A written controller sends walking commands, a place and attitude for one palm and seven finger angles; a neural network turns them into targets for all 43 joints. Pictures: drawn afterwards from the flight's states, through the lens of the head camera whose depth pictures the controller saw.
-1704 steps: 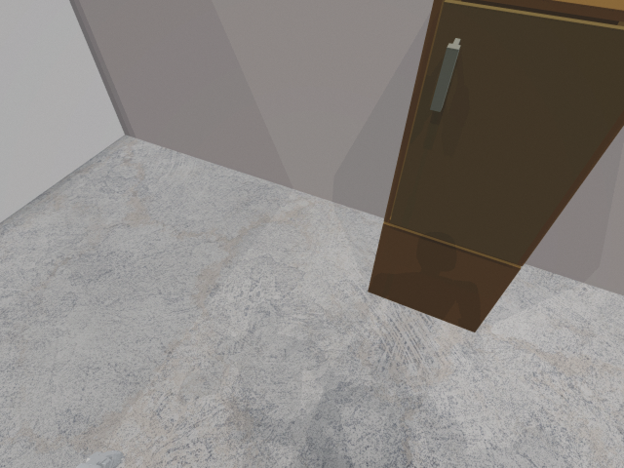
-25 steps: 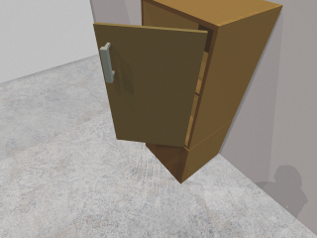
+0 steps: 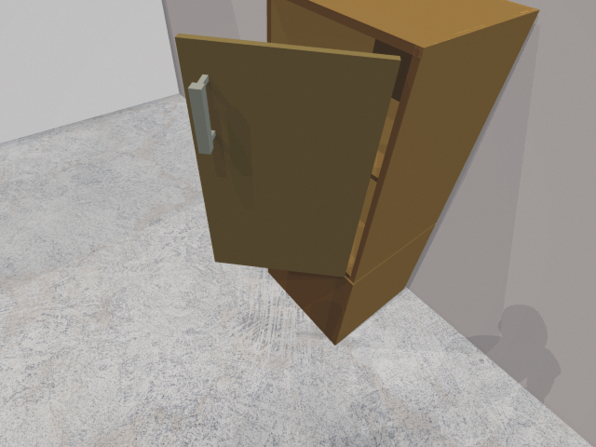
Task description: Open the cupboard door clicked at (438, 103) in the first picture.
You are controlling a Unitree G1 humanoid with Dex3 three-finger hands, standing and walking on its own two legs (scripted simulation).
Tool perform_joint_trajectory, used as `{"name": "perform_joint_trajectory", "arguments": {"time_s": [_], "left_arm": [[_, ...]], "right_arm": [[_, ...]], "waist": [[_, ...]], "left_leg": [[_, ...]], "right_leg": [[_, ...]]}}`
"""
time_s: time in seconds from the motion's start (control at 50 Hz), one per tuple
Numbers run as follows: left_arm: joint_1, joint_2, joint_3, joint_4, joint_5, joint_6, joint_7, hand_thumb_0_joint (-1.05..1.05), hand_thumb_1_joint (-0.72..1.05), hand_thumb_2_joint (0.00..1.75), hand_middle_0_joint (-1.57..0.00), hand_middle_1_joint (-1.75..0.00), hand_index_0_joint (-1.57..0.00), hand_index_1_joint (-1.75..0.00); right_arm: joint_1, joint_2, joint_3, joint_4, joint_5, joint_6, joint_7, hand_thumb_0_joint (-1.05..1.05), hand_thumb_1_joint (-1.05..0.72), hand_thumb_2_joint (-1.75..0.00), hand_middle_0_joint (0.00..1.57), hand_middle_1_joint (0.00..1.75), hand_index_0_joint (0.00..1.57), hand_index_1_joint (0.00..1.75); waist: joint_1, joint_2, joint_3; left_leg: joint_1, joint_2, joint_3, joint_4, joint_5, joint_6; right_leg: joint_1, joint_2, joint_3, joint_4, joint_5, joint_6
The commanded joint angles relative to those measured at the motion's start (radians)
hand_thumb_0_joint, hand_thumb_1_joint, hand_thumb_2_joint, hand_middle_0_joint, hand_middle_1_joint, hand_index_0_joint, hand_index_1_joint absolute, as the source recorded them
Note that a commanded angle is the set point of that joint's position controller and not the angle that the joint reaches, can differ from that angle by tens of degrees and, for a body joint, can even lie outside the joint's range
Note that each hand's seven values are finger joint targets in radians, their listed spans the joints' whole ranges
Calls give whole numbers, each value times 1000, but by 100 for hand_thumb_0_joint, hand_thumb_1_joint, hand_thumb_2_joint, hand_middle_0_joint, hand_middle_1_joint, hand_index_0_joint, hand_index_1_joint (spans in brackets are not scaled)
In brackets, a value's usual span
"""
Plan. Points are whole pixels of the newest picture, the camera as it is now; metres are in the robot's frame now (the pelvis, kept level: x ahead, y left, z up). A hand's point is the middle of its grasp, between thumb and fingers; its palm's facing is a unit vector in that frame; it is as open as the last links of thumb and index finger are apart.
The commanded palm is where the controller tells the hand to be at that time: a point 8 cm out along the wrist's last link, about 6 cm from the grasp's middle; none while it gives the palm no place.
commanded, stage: shuffle to correct the standing spot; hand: left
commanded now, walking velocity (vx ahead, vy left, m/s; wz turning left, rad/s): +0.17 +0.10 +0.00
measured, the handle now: (205, 114) +0.61 +0.22 +0.14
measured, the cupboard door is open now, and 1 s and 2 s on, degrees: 44 44 44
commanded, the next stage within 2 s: come to a stop and stand still in 0.16 s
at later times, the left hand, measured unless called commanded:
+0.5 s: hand out of the picture +0.06 +0.23 -0.19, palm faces +0.07 -0.98 -0.16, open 7.3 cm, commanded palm none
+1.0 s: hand out of the picture +0.06 +0.20 -0.17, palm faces +0.02 -0.98 -0.17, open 7.3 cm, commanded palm none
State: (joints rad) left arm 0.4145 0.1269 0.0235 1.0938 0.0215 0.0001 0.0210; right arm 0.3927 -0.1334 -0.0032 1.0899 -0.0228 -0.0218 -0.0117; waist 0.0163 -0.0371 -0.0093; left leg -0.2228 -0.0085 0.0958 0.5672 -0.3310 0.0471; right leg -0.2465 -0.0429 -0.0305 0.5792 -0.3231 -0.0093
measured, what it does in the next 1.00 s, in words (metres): steps on the spot: left foot, then right foot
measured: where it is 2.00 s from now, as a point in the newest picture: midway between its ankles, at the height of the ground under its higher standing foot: outside the picture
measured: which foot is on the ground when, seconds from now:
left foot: down 0.00-0.18, up 0.20-0.40, down 0.42-0.76, up 0.78-0.94, down 0.96-1.00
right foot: down 0.00-0.44, up 0.46-0.74, down 0.76-1.00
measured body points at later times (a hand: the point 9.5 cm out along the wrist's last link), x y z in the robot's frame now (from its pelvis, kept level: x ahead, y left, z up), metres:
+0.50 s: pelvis +0.07 +0.05 +0.00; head +0.08 +0.08 +0.44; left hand +0.06 +0.28 -0.17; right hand +0.11 -0.18 -0.14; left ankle +0.13 +0.17 -0.73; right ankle +0.04 -0.09 -0.72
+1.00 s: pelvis +0.04 +0.03 +0.00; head +0.05 +0.04 +0.45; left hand +0.06 +0.25 -0.16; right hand +0.06 -0.20 -0.15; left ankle +0.06 +0.14 -0.73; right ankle +0.04 -0.06 -0.73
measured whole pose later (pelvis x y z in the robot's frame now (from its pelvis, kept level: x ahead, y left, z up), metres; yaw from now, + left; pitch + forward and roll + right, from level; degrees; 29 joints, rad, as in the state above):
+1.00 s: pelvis +0.04 +0.03 +0.00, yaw -1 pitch -1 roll +0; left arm 0.29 0.16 0.02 1.04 0.01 0.00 0.03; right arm 0.25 -0.14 -0.03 1.09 -0.02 0.01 -0.03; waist 0.00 -0.02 0.02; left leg -0.26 0.03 0.04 0.53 -0.24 0.00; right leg -0.22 0.03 -0.10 0.52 -0.28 -0.06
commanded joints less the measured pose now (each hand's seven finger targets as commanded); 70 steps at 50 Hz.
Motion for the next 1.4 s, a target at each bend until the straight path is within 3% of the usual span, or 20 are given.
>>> {"name": "perform_joint_trajectory", "arguments": {"time_s": [0.0,0.06,0.12,0.16,0.18,0.26,0.34,0.36,0.4,0.44,0.6,0.7,0.72,0.74,0.86,0.98,1.28,1.3,1.34,1.38], "left_arm": [[-52,39,9,-93,14,-28,-3,0,90,90,-20,-30,-20,-30],[-87,18,9,-106,3,-44,-8,0,90,90,-20,-30,-20,-30],[62,29,23,-57,3,-51,-8,0,90,90,-20,-30,-20,-30],[199,188,58,-22,0,-59,5,0,90,90,-20,-30,-20,-30],[219,197,65,-19,-1,-60,13,0,90,90,-20,-30,-20,-30],[7,144,52,-80,13,-53,21,0,90,90,-20,-30,-20,-30],[-86,154,48,-109,7,-24,14,0,90,90,-20,-30,-20,-30],[-64,134,39,-103,3,-12,12,0,90,90,-20,-30,-20,-30],[13,73,28,-117,-6,6,10,0,90,90,-20,-30,-20,-30],[-8,73,25,-103,-1,7,13,0,90,90,-20,-30,-20,-30],[-51,75,31,-129,1,29,-4,0,90,90,-20,-30,-20,-30],[61,82,38,-114,8,19,-1,0,90,90,-20,-30,-20,-30],[38,145,42,-126,18,12,6,0,90,90,-20,-30,-20,-30],[-16,191,39,-149,13,11,6,0,90,90,-20,-30,-20,-30],[-105,136,18,-138,3,-16,12,0,90,90,-20,-30,-20,-30],[-52,96,1,-67,-13,-12,8,0,90,90,-20,-30,-20,-30],[6,68,-14,1,-13,-26,12,0,90,90,-20,-30,-20,-30],[-51,285,-20,-94,7,-44,22,0,90,90,-20,-30,-20,-30],[-33,192,0,-100,4,-52,26,0,90,90,-20,-30,-20,-30],[-59,186,15,-120,4,-46,23,0,90,90,-20,-30,-20,-30]], "right_arm": [[158,-130,-22,-12,1,-27,-19,0,-90,-90,20,30,20,30],[130,-116,-13,-16,-6,-36,-19,0,-90,-90,20,30,20,30],[43,-106,-11,-37,9,-39,-20,0,-90,-90,20,30,20,30],[12,-58,-14,-80,10,-44,-6,0,-90,-90,20,30,20,30],[-51,-81,-22,-99,3,-36,-6,0,-90,-90,20,30,20,30],[-71,-43,-30,-105,4,-7,23,0,-90,-90,20,30,20,30],[46,-7,-16,-53,9,-2,15,0,-90,-90,20,30,20,30],[63,-45,-20,-39,8,-6,10,0,-90,-90,20,30,20,30],[63,-182,-43,-77,-1,-13,-7,0,-90,-90,20,30,20,30],[-44,-197,-47,-93,-5,-16,-18,0,-90,-90,20,30,20,30],[-83,-213,-78,-97,-9,8,-47,0,-90,-90,20,30,20,30],[-164,-160,-71,-127,-2,29,-28,0,-90,-90,20,30,20,30],[-160,-94,-60,-143,9,36,-21,0,-90,-90,20,30,20,30],[-195,-68,-51,-161,9,45,-11,0,-90,-90,20,30,20,30],[-133,-43,-34,-77,9,39,-6,0,-90,-90,20,30,20,30],[-125,-81,-10,-19,7,3,-23,0,-90,-90,20,30,20,30],[-16,-37,3,42,9,9,-24,0,-90,-90,20,30,20,30],[-98,-211,-28,-89,-10,4,-7,0,-90,-90,20,30,20,30],[-67,-145,-46,-94,-2,-19,-21,0,-90,-90,20,30,20,30],[-25,-126,-51,-93,0,-8,-22,0,-90,-90,20,30,20,30]], "waist": [[-53,215,173],[-36,134,116],[47,50,56],[83,-191,14],[104,-114,46],[1,-122,124],[-55,-76,95],[-51,-3,88],[-22,239,50],[-8,243,85],[-36,152,-63],[27,66,-35],[13,-153,10],[11,-201,53],[-28,-90,55],[11,151,61],[-10,29,111],[-58,124,205],[-35,76,-44],[-48,-47,-23]], "left_leg": [[90,276,-360,-342,6,135],[131,288,-269,-250,407,180],[-96,160,-99,-86,316,83],[-430,-2,54,244,-187,-14],[-458,34,-31,395,-269,-22],[-351,111,-99,389,-107,-31],[56,24,26,-13,189,-68],[98,58,-14,-73,209,-72],[-50,324,-345,-253,312,56],[-125,314,-383,-335,226,95],[98,364,-259,-185,755,164],[-180,221,-159,-118,163,46],[-269,97,-50,6,-47,-27],[-244,42,-28,119,-140,-52],[-89,43,-49,106,-24,-55],[-65,153,-189,-237,176,-5],[-22,89,-118,-232,90,-32],[-57,45,-155,-169,215,-34],[-15,67,-135,-51,118,-23],[-41,49,-109,-5,73,-23]], "right_leg": [[-288,30,-65,174,-133,-39],[-245,-10,-56,160,-179,-42],[150,-30,-30,-100,109,-52],[401,-400,433,-273,221,-224],[324,-449,497,-312,213,-287],[32,-338,205,-341,162,-197],[-183,-160,-5,-202,78,-78],[-187,-124,-20,-112,25,-53],[-94,-17,-70,62,-159,20],[-63,-6,-35,135,-187,2],[-142,12,3,237,-196,11],[146,-1,14,-176,76,1],[120,-163,206,-306,49,-45],[-31,-275,289,-371,-8,-121],[-53,-156,143,-268,226,-154],[57,-43,71,-211,127,-24],[5,-67,102,-319,-8,-38],[-54,-49,85,-256,86,-51],[5,-120,159,-252,0,-65],[-43,-148,185,-295,-103,-86]]}}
